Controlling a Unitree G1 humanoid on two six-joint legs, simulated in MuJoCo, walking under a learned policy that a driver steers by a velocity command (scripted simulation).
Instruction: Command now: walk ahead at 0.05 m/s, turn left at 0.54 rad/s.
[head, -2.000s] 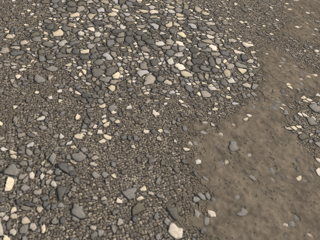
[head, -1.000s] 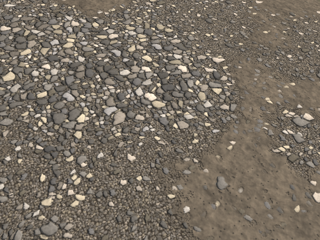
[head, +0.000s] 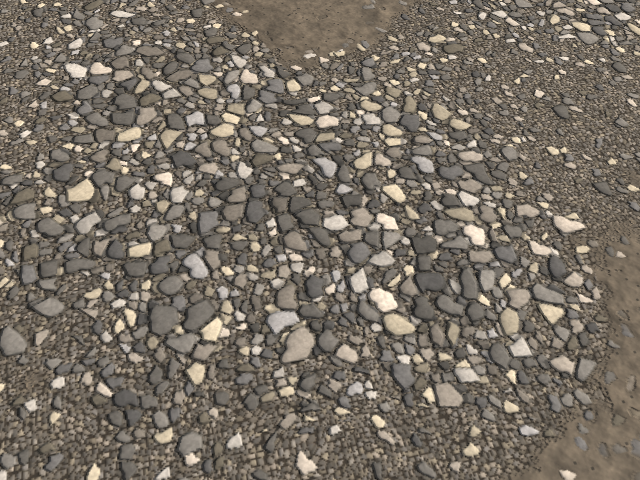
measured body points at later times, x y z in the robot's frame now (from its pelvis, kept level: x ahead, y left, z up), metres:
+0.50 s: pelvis +0.01 -0.05 +0.01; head +0.05 -0.07 +0.46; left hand +0.04 +0.24 -0.09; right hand +0.20 -0.29 -0.12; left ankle +0.00 +0.05 -0.67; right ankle +0.03 -0.15 -0.73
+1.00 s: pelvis +0.02 +0.00 +0.01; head +0.02 +0.03 +0.46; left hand -0.05 +0.29 -0.12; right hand +0.25 -0.18 -0.09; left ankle -0.06 +0.03 -0.73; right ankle +0.10 -0.12 -0.66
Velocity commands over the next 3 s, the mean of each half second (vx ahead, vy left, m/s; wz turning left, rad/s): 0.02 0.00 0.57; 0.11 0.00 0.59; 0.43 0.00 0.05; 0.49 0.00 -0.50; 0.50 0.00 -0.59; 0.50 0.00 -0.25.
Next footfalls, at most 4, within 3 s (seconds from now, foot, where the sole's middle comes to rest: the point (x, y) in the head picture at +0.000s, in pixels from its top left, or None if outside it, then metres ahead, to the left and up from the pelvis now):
0.38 right None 0.07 -0.13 -0.77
0.84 left None -0.02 0.05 -0.77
1.36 right None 0.36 0.12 -0.77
1.88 left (111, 432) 0.53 0.42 -0.77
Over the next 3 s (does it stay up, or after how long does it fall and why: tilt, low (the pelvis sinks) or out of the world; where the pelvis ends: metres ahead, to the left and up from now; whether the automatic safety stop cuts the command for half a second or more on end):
stays up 1.02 0.33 -0.01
